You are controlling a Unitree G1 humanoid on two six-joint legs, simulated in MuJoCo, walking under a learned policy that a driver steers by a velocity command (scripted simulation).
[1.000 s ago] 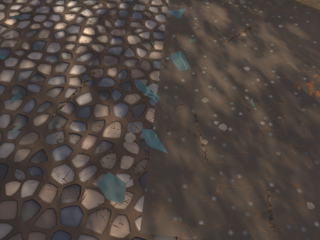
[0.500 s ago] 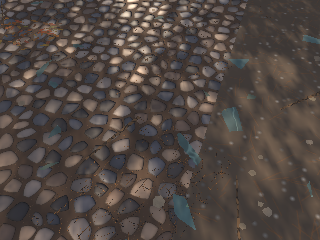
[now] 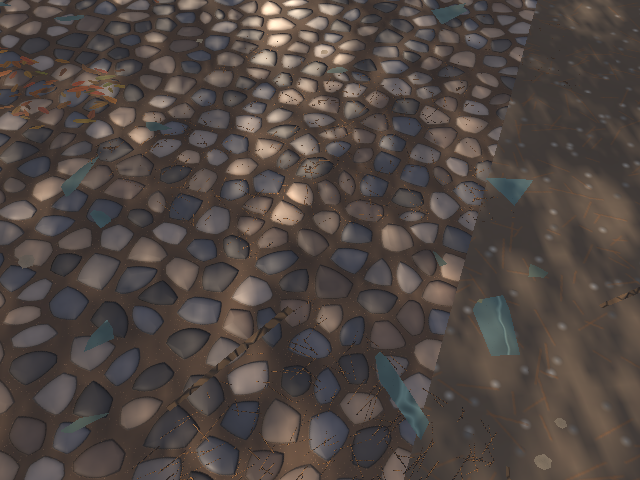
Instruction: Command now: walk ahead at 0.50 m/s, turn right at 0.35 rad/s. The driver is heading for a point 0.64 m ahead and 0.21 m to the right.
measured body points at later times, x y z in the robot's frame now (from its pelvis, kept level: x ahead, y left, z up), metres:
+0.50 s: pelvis +0.27 -0.07 -0.01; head +0.31 -0.09 +0.44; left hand +0.49 +0.15 -0.11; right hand +0.28 -0.37 -0.13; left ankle +0.17 +0.11 -0.64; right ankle +0.32 -0.15 -0.74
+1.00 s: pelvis +0.54 -0.11 -0.01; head +0.58 -0.12 +0.44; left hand +0.77 +0.09 -0.13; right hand +0.56 -0.42 -0.10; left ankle +0.66 -0.06 -0.74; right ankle +0.39 -0.18 -0.65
